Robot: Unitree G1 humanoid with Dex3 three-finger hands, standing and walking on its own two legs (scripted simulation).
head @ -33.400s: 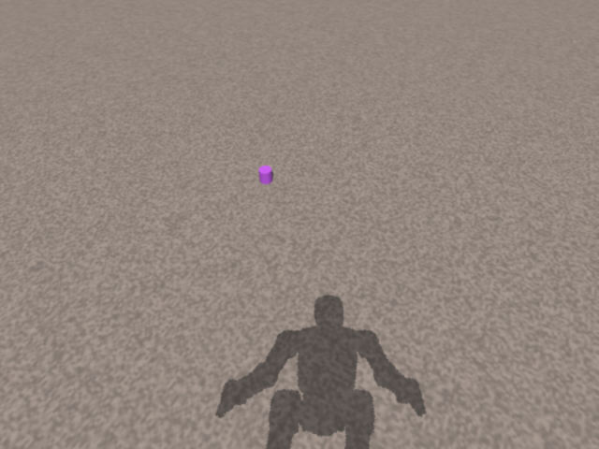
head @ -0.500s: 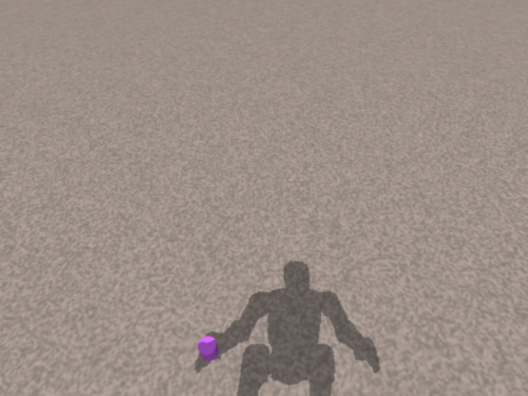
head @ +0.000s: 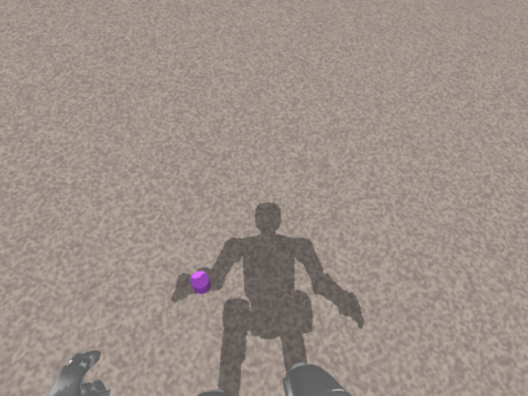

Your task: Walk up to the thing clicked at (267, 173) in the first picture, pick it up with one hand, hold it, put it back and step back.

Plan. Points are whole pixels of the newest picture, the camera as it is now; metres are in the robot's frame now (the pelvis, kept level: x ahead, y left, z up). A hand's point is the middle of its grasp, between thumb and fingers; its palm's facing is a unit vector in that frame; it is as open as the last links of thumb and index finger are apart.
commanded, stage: step back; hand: left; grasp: from above
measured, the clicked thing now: (201, 282) +0.52 +0.20 -0.73
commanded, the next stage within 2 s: none
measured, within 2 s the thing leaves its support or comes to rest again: neither
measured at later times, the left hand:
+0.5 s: hand out of the picture +0.03 +0.25 -0.13, palm faces -0.03 -0.91 -0.41, open 7.3 cm
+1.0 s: hand out of the picture -0.18 +0.27 -0.16, palm faces -0.09 -0.91 -0.39, open 7.3 cm
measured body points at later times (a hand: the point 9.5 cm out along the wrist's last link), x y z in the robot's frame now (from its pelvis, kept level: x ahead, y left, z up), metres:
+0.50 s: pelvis -0.10 -0.01 +0.00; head -0.03 -0.03 +0.44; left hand +0.03 +0.29 -0.10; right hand -0.01 -0.33 -0.13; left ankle -0.14 +0.13 -0.67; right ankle -0.06 -0.12 -0.73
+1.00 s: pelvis -0.26 -0.01 -0.01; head -0.20 +0.00 +0.43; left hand -0.18 +0.31 -0.14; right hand -0.13 -0.32 -0.11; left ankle -0.14 +0.12 -0.73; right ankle -0.32 -0.14 -0.72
